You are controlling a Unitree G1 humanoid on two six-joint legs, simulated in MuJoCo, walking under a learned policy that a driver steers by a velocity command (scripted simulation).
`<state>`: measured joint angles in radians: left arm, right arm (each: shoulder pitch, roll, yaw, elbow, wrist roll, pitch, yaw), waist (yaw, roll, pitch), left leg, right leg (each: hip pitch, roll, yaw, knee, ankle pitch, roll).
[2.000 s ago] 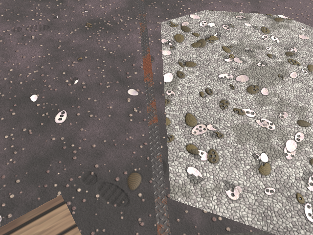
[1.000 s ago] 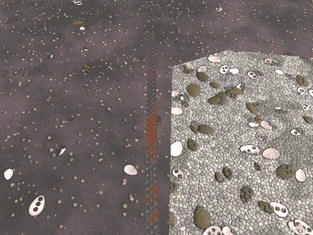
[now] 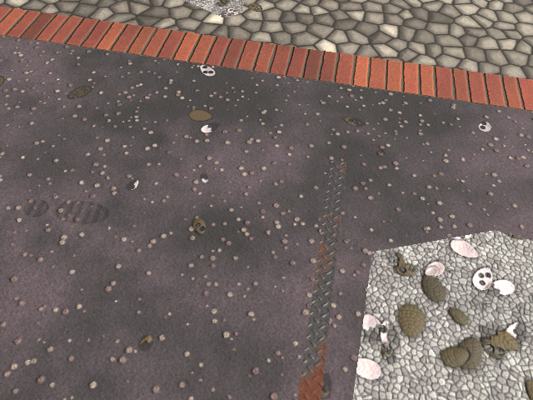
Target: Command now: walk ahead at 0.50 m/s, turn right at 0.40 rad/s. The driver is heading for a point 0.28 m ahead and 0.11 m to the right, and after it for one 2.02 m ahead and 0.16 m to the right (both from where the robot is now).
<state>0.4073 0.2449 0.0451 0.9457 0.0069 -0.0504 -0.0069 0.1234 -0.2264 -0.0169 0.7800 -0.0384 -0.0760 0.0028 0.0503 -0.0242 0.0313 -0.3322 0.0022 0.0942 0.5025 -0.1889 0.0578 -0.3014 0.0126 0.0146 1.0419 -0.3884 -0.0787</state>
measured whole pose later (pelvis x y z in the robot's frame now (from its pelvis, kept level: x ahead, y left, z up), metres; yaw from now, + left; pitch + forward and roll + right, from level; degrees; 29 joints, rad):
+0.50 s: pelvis +0.19 -0.04 -0.01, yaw -16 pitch +0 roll +1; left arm 0.13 0.24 0.06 0.80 0.01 0.00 -0.01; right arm 0.25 -0.23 -0.04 0.86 -0.01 -0.02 -0.03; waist -0.02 0.01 0.10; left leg -0.39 0.05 0.06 1.24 -0.49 -0.02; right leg -0.43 0.09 -0.07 0.56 -0.14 -0.13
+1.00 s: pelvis +0.23 -0.01 +0.00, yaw -7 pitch +0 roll -1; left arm 0.17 0.26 0.06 0.87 0.01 0.04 0.05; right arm 0.32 -0.22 -0.05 0.88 -0.02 0.02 -0.02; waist -0.02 -0.03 0.02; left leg -0.20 -0.04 -0.02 0.50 -0.30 0.06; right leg -0.43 0.03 -0.06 0.79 -0.39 -0.02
